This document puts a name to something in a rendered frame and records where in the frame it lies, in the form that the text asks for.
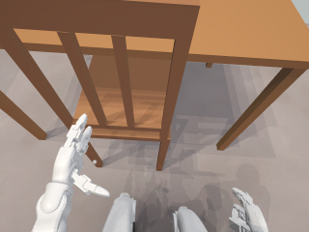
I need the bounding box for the chair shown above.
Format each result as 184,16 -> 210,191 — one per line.
0,0 -> 201,171

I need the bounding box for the robot thigh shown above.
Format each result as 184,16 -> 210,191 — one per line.
101,196 -> 136,232
172,209 -> 208,232

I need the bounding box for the right robot thigh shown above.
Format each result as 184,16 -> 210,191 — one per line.
172,209 -> 208,232

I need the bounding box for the left robot hand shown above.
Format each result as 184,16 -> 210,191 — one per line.
51,113 -> 110,198

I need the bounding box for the left robot thigh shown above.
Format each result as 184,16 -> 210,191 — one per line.
101,196 -> 136,232

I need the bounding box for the right robot hand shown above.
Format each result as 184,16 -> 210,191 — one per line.
229,188 -> 268,232

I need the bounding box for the robot left forearm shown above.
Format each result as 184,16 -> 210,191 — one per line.
31,182 -> 74,232

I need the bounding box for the table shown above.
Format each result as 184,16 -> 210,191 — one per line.
0,0 -> 309,151

